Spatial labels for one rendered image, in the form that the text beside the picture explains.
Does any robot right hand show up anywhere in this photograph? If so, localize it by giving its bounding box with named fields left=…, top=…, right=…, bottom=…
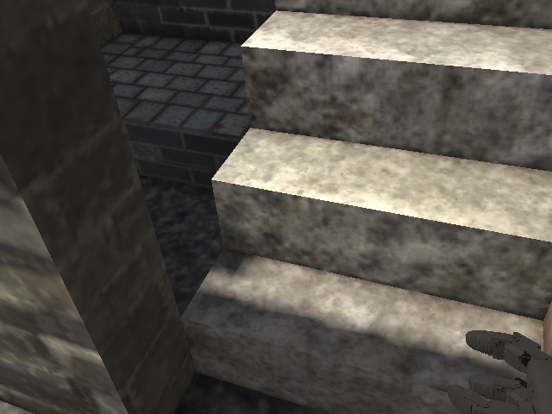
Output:
left=448, top=330, right=552, bottom=414

